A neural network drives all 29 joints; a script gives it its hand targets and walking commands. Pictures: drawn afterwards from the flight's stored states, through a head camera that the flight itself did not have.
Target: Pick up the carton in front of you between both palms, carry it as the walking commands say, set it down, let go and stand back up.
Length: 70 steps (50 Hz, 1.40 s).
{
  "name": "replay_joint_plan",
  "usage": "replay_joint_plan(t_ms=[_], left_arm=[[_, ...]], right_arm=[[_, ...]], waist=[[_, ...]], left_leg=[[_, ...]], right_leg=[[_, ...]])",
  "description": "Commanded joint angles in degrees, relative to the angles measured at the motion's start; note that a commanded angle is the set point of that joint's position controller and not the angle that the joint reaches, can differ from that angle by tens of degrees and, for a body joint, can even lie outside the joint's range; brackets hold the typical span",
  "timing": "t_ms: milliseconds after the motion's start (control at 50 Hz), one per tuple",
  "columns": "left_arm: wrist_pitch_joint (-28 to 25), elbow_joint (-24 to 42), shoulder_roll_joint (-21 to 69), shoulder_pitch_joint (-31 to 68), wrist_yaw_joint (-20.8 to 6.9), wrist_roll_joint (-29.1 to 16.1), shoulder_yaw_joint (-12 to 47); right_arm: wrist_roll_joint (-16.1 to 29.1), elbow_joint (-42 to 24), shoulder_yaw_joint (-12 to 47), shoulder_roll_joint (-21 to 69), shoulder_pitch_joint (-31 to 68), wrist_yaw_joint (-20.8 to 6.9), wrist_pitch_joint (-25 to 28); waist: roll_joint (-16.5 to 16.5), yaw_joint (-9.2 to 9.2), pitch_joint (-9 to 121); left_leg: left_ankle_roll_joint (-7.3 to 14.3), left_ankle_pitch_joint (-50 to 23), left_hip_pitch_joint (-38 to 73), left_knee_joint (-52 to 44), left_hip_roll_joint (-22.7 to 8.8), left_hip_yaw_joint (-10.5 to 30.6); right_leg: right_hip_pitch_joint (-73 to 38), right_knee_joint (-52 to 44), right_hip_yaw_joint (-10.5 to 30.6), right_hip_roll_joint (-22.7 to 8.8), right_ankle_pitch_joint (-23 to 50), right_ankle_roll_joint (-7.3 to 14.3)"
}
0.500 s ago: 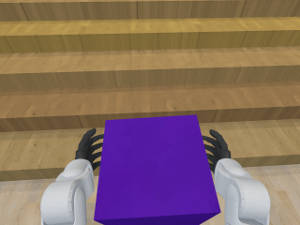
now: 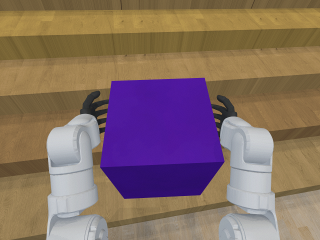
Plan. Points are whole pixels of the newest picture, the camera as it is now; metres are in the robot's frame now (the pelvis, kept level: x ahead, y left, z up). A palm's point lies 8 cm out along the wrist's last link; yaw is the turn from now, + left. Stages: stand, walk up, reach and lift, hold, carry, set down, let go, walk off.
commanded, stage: carry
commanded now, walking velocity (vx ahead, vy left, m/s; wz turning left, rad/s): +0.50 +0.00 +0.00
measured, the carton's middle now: (160, 144) +0.35 -0.02 +0.04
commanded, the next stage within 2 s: none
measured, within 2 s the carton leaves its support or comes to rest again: neither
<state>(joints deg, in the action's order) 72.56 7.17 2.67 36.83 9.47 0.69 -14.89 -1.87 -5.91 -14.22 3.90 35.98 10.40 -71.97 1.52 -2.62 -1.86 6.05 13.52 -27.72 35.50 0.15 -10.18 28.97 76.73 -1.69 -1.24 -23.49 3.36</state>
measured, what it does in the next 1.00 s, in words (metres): climbs: right foot 0.15 m higher, then left foot 0.15 m higher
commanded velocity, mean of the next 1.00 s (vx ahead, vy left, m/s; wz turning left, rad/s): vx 0.50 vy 0.00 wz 0.00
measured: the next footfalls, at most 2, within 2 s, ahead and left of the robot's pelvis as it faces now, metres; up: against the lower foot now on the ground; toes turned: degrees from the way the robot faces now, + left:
right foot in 0.36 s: +0.51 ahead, -0.11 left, +0.15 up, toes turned -2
left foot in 0.86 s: +0.84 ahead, +0.02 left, +0.30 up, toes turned +8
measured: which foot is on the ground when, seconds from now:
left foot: down 0.00-0.38, up 0.40-0.84, down 0.86-1.00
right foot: up 0.00-0.34, down 0.36-0.90, up 0.92-1.00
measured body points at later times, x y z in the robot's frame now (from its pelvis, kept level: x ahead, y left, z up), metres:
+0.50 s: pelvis +0.37 -0.07 +0.08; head +0.48 -0.04 +0.52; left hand +0.72 +0.14 +0.17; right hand +0.77 -0.16 +0.17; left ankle +0.21 +0.06 -0.44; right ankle +0.47 -0.11 -0.57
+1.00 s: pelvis +0.72 -0.04 +0.25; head +0.74 -0.08 +0.70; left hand +1.12 +0.05 +0.41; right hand +1.07 -0.26 +0.40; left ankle +0.80 +0.01 -0.42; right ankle +0.61 -0.15 -0.26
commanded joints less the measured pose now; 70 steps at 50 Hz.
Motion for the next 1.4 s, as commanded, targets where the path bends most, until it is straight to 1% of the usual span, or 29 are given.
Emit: replay_joint_plan(t_ms=[0, 220, 280, 300, 340, 360, 380, 400, 460, 580, 620, 660, 740, 800, 840, 860, 880, 900, 920, 960, 1000, 1120, 1200, 1240, 1280, 1320, 1340, 1360, 1380], left_arm=[[-3.53, 4.81, 52.07, 39.33, -4.92, -15.15, 36.59], [-5.2, 11.31, 44.5, 31.81, -3.36, -10.66, 37.71], [-4.35, 10.64, 42.05, 29.63, -3.38, -9.46, 36.77], [-4.38, 10.94, 41.24, 29.1, -3.42, -9.21, 36.48], [-4.08, 11.08, 42.98, 30.07, -3.69, -10.97, 37.66], [-4.2, 11.89, 44.74, 30.52, -4.12, -11.87, 38.91], [-4.84, 11.59, 45.72, 30.93, -4.56, -13.6, 41.11], [-4.87, 10.36, 49.14, 27.4, -5.24, -16.14, 43.64], [-6.15, 16.76, 54.95, 37.76, -7.4, -23.88, 48.8], [-6.03, 12.92, 55.85, 41.43, -9.63, -28.25, 50.33], [-5.04, 10.22, 53.83, 41.09, -9.76, -27.32, 48.17], [-3.16, 5.32, 50.34, 38.92, -9.56, -26.35, 44.52], [0.21, 0.48, 44.46, 39.56, -8.4, -23.6, 35.69], [2.55, -3.09, 41.34, 41.24, -6.98, -20.57, 29.66], [3.7, -2.55, 40.39, 43.24, -6.43, -17.02, 26.37], [3.97, -2.2, 40.54, 43.22, -6.15, -14.78, 24.81], [4.08, -2.74, 40.51, 45.56, -6.04, -12.34, 23.53], [4.22, -4.91, 40.32, 38.06, -5.73, -10.01, 20.84], [3.86, -6.41, 38.13, 37.29, -5.23, -6.62, 19.6], [2.63, -4.5, 38.61, 41.59, -5.08, -3.39, 17.29], [1.49, -4.92, 39.25, 43.88, -4.86, -2.26, 17.16], [2.21, -8.05, 44.22, 41.29, -4.76, -4.57, 23.13], [2.88, -7.25, 46.41, 43.71, -4.66, -7.3, 27.51], [2.88, -7.2, 48.52, 45.8, -4.41, -8.98, 29.56], [2.31, -4.39, 52.41, 49.47, -4.33, -12.25, 33.06], [1.44, 0.16, 55.46, 51.46, -4.58, -16.52, 35.56], [1.0, 2.47, 56.77, 53.0, -5.0, -18.38, 37.35], [0.14, 3.44, 57.22, 55.34, -5.35, -20.42, 38.94], [-0.46, 3.6, 58.58, 52.76, -5.94, -22.53, 40.2]], right_arm=[[23.4, -12.09, 39.53, 52.54, 47.81, -7.58, 3.86], [23.28, -16.4, 41.56, 45.41, 39.86, -7.15, 5.36], [24.35, -15.93, 42.13, 46.63, 38.64, -7.74, 4.46], [24.65, -17.02, 42.23, 46.53, 40.33, -7.99, 4.21], [24.33, -18.22, 41.99, 46.58, 39.67, -8.3, 3.6], [23.5, -18.57, 41.65, 46.24, 41.62, -8.38, 3.77], [21.21, -17.93, 40.55, 47.98, 38.15, -8.67, 4.01], [19.0, -16.31, 37.34, 44.31, 36.95, -8.23, 4.04], [13.92, -16.13, 34.07, 44.42, 33.13, -6.83, 5.19], [6.61, -11.81, 31.96, 39.7, 30.42, -6.22, 5.51], [6.41, -9.69, 32.41, 38.71, 30.69, -5.65, 4.68], [6.52, -7.79, 31.97, 36.62, 32.08, -4.32, 2.9], [8.4, -5.72, 29.48, 33.84, 38.67, -1.93, -1.13], [12.15, -2.88, 30.99, 36.24, 44.92, -1.49, -3.99], [17.34, -3.75, 33.73, 41.71, 51.31, -2.39, -4.6], [19.44, -4.29, 34.66, 44.27, 53.3, -3.05, -4.53], [21.28, -3.28, 35.27, 47.64, 54.8, -3.93, -4.01], [21.96, -0.17, 34.77, 48.42, 50.61, -4.42, -3.2], [24.6, 0.16, 36.18, 52.06, 52.72, -5.12, -2.68], [30.42, -3.94, 39.19, 57.79, 64.53, -7.03, -1.1], [33.25, -4.78, 40.38, 61.62, 70.47, -8.61, -0.17], [26.83, 3.68, 33.17, 58.4, 58.38, -8.46, -1.06], [21.96, 6.98, 28.9, 54.8, 52.58, -8.88, -2.36], [20.26, 8.08, 27.34, 54.23, 50.0, -9.26, -2.57], [18.61, 6.42, 26.54, 52.61, 48.73, -9.32, -2.76], [15.94, 3.12, 26.15, 51.11, 49.11, -8.95, -2.65], [14.02, 2.23, 25.88, 49.3, 47.94, -8.6, -2.19], [11.34, 1.93, 25.51, 49.15, 43.71, -8.21, -1.63], [10.59, 1.09, 23.68, 45.61, 42.72, -7.59, -1.21]], waist=[[-5.74, -0.48, 32.38], [-8.2, -7.33, 25.39], [-2.86, -3.01, 20.67], [-3.3, -0.27, 21.61], [-17.02, 13.88, 37.15], [-9.41, 19.74, 45.68], [20.08, 13.7, 51.83], [12.7, 12.0, 58.58], [1.65, 9.24, 43.52], [-6.38, 8.45, 32.09], [0.99, 10.46, 30.39], [2.76, 11.19, 27.75], [2.72, 6.65, 17.43], [10.81, 1.64, 23.76], [14.8, -5.92, 31.7], [9.79, -9.46, 34.27], [-2.08, -10.33, 34.47], [-18.8, -6.63, 42.77], [-6.95, -4.3, 46.38], [3.19, -2.39, 34.04], [5.13, -0.37, 26.6], [-6.37, -5.33, 25.93], [-4.36, -3.03, 19.14], [-8.11, -0.83, 16.75], [-18.94, 3.61, 25.54], [-22.01, 14.5, 37.97], [-15.64, 16.08, 42.75], [8.04, 10.22, 47.0], [12.83, 10.44, 55.89]], left_leg=[[6.25, -18.71, 37.06, -10.92, -17.18, 24.88], [9.92, -37.76, 61.11, -9.9, -19.89, 26.94], [4.81, -39.31, 41.58, -20.91, -13.28, 12.04], [3.6, -56.76, 28.85, -22.77, -10.71, 6.79], [2.44, -100.96, 17.86, 1.52, -11.53, 4.12], [-1.22, -78.46, 16.06, 25.27, -7.92, 6.18], [-8.04, 2.21, -3.75, 56.2, 9.51, 10.9], [-5.32, 1.69, -0.92, 69.59, 10.05, 22.56], [-3.26, 1.7, -15.05, 70.56, 3.87, 19.51], [-0.98, 8.44, -30.68, 59.01, -1.44, 10.81], [-0.44, 8.64, -38.96, 68.5, 0.35, 4.84], [1.16, 14.54, -54.21, 80.89, -1.1, 4.79], [1.18, 12.68, -43.46, 62.91, -4.53, 0.3], [2.62, 1.0, -3.72, 37.52, 4.04, -9.67], [2.1, -0.34, 8.44, 26.21, 6.61, -8.62], [2.04, 1.96, 16.91, 12.48, 8.38, -3.17], [8.4, -19.4, 27.15, -0.5, -0.52, 15.99], [21.68, -42.86, 35.39, -11.58, -17.62, 53.24], [21.03, -31.71, 37.03, -8.22, -17.87, 53.49], [13.68, -4.26, 28.42, -8.26, -15.51, 45.88], [9.49, 8.78, 19.23, -11.07, -13.1, 37.49], [12.63, -13.1, 43.85, -14.79, -18.77, 30.94], [6.37, -4.77, 43.58, -21.1, -15.37, 20.83], [5.76, -13.02, 24.37, -32.32, -10.53, 8.99], [5.23, -67.19, 18.86, -25.16, -9.05, -0.43], [1.62, -90.22, 26.5, 1.97, -10.02, -2.17], [-0.86, -72.35, 22.83, 19.69, -7.72, 1.0], [-6.94, -9.82, 0.59, 42.61, 2.16, 6.98], [-5.04, -2.46, -2.88, 66.02, 7.38, 21.12]], right_leg=[[17.2, 3.56, 2.36, -2.37, 3.6, 1.03], [64.46, 34.19, -1.08, -2.72, -14.77, 3.65], [39.62, 5.16, -5.08, -4.96, -9.3, 4.3], [17.87, -8.35, -10.38, -2.02, -0.07, 5.73], [-20.28, -16.31, -15.06, 8.62, 12.35, 4.21], [-33.65, -30.71, -4.49, 7.28, 17.99, 6.89], [-45.56, -45.58, 38.62, -15.82, 47.11, 18.58], [-45.46, -45.0, 45.5, -14.74, 51.33, 21.09], [-39.36, -43.63, 33.68, -12.24, 38.43, 14.59], [-40.18, -48.73, 21.19, -11.58, 37.34, 12.98], [-44.26, -49.94, 19.72, -12.63, 50.89, 14.23], [-51.26, -50.8, 20.2, -13.24, 43.38, 15.2], [-31.65, -64.39, 10.21, -8.28, 30.2, 10.94], [-15.56, -59.63, -4.42, -6.22, 93.97, 8.22], [-23.76, -41.46, -6.58, -9.88, 113.5, 5.37], [-22.75, -25.6, -5.75, -8.5, 106.67, 3.23], [-11.05, 2.04, -2.02, 0.04, 58.8, -1.4], [6.73, 33.04, 5.79, 13.32, 13.76, -5.49], [8.03, 43.04, 14.35, 9.65, 13.15, -1.73], [18.92, 39.12, 11.08, 4.12, 11.01, 2.66], [19.69, 32.79, 9.67, 1.14, 10.5, 4.41], [49.57, 40.61, 1.36, -2.69, -4.96, 4.72], [56.82, 30.6, -1.18, -5.98, -8.24, 3.31], [30.4, 5.08, -7.64, -5.48, -1.73, 3.04], [3.49, -7.24, -15.32, 2.11, 10.63, 5.19], [-13.87, -21.96, -16.68, 7.36, 13.14, 4.16], [-25.55, -37.14, -8.31, 7.12, 15.33, 2.89], [-41.81, -47.81, 29.88, -13.1, 38.91, 11.04], [-43.55, -49.22, 45.54, -16.43, 38.34, 17.88]])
